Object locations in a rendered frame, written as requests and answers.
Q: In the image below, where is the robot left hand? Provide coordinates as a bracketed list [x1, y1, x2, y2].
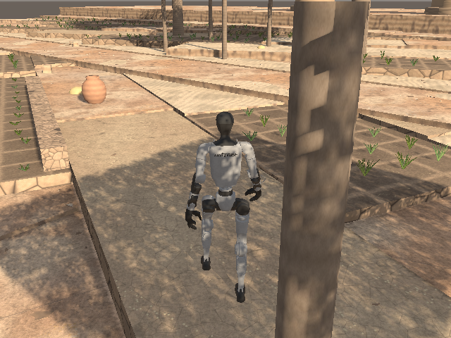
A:
[185, 209, 202, 230]

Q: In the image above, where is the left robot forearm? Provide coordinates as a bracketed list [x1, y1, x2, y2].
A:
[187, 173, 202, 211]

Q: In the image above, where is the robot right hand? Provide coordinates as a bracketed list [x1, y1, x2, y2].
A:
[245, 188, 261, 201]

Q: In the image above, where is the right robot forearm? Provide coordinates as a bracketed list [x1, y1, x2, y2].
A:
[250, 169, 261, 191]

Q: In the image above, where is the robot right foot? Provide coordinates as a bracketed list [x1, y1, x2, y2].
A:
[235, 283, 245, 303]

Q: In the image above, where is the humanoid robot torso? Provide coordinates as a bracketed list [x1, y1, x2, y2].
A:
[209, 139, 242, 211]

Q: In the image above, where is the robot right upper arm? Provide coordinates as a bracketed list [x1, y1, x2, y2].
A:
[240, 142, 258, 179]

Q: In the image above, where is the robot left upper arm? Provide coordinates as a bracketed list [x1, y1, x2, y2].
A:
[195, 142, 211, 184]

